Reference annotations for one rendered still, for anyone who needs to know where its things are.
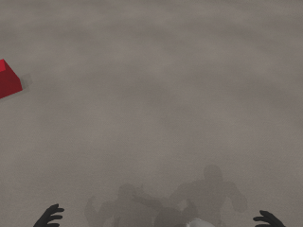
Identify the robot right hand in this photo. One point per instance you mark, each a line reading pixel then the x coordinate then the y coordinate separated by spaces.
pixel 270 218

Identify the carton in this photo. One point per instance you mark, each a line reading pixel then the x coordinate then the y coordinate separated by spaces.
pixel 9 82

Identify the robot left hand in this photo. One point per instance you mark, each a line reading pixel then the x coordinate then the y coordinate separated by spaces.
pixel 46 217

